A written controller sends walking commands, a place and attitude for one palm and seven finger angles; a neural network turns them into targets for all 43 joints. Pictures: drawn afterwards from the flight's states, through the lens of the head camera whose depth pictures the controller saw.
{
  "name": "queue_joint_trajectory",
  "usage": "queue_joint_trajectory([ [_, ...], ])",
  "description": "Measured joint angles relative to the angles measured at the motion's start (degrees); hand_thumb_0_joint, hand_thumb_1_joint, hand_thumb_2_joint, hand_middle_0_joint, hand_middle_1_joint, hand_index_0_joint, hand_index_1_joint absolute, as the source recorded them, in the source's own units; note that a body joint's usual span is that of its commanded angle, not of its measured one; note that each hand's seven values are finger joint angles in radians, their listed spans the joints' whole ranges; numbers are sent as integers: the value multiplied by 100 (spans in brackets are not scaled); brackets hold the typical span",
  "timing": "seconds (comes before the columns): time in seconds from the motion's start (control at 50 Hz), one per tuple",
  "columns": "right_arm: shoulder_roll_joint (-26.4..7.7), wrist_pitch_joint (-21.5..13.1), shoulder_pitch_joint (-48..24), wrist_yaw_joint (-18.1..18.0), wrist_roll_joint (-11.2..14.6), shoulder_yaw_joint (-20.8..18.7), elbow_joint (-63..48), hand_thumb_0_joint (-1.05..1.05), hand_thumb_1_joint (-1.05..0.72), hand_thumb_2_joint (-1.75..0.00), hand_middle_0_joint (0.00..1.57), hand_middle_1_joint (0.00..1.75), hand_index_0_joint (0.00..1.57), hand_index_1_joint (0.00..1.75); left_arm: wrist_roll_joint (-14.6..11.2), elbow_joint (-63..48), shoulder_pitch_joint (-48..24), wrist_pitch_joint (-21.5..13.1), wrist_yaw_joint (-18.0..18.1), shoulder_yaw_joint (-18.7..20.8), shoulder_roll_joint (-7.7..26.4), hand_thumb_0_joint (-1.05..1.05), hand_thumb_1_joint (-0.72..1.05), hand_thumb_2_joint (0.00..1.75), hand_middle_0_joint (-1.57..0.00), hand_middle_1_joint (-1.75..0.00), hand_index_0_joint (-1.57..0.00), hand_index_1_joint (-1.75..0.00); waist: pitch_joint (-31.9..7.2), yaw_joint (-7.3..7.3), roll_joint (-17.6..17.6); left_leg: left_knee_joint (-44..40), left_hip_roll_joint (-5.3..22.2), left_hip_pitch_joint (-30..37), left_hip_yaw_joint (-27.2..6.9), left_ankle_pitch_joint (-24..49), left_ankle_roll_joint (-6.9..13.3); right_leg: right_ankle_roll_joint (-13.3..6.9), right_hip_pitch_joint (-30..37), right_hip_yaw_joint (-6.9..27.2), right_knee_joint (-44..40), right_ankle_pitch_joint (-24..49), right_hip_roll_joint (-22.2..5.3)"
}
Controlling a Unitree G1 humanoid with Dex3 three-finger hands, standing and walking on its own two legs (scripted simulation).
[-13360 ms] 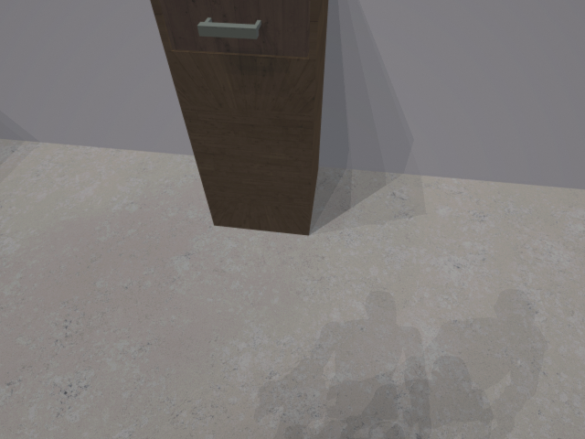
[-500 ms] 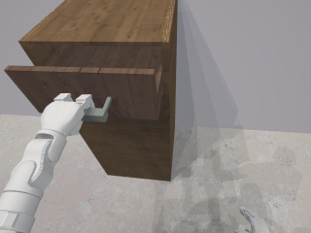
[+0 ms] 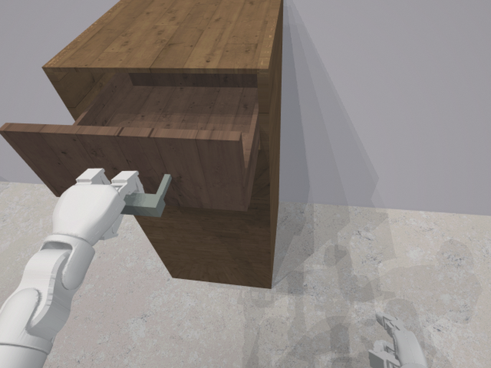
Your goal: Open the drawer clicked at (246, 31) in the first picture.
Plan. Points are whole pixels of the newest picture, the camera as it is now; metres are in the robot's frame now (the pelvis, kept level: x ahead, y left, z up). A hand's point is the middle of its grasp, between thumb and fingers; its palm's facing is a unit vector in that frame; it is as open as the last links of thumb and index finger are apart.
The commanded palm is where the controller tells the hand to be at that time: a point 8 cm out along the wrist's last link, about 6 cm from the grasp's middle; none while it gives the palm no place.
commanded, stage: pull the drawer open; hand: left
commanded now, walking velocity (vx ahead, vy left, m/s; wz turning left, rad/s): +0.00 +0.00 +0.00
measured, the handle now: (122, 190) +0.34 +0.25 +0.12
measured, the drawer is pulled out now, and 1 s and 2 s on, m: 0.17 0.28 0.30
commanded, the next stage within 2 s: open the thumb to release the handle in 1.32 s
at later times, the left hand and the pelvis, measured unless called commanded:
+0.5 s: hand (88, 266) +0.22 +0.26 +0.10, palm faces +0.04 -0.07 -1.00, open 5.7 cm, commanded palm +0.20 +0.26 +0.16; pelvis +0.00 +0.00 +0.00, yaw +0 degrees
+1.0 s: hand (75, 293) +0.18 +0.26 +0.10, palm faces +0.02 -0.07 -1.00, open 5.8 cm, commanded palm +0.14 +0.26 +0.16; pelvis +0.00 +0.00 +0.00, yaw -1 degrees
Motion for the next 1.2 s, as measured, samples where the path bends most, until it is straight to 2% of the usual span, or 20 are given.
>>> queue_joint_trajectory([
  [0.28,67,-28,-114,41,-61,72,-47,1,-91,-90,20,30,20,30,-126,-783,915,-30,32,227,54,2,68,81,-31,-135,-42,-135,51,28,9,-26,24,119,41,2,-3,3,112,41,-49,32,27],
  [0.46,14,-73,-71,93,-92,40,-73,1,-91,-90,20,30,20,30,-175,-1486,1786,-28,224,350,54,2,68,81,-32,-135,-42,-135,43,86,34,24,25,129,39,-31,5,21,144,40,-44,23,27],
  [0.62,35,-97,-131,34,-100,59,4,1,-91,-90,20,30,20,30,-127,-1618,1918,-114,344,276,75,2,67,83,-33,-135,-42,-135,91,205,41,113,5,101,-33,-37,8,21,160,-32,9,9,2],
  [0.84,116,-129,-176,53,-104,187,-129,1,-91,-90,21,30,20,30,-158,-1782,2216,78,272,343,53,1,66,81,-33,-135,-42,-135,77,147,77,52,33,208,7,-6,-5,14,248,8,-51,58,33],
  [0.98,-3,-145,-63,83,-94,200,-249,1,-91,-90,21,30,20,30,-213,-2243,2871,203,373,484,43,2,67,79,-33,-135,-42,-135,46,111,73,50,70,241,67,-42,-6,23,273,66,-93,69,73],
  [1.2,-152,-173,79,114,-110,116,-322,1,-91,-90,20,30,20,30,-194,-2806,3634,226,648,550,45,2,66,79,-32,-135,-42,-135,4,187,69,225,70,104,57,-149,12,51,168,57,21,-7,68],
])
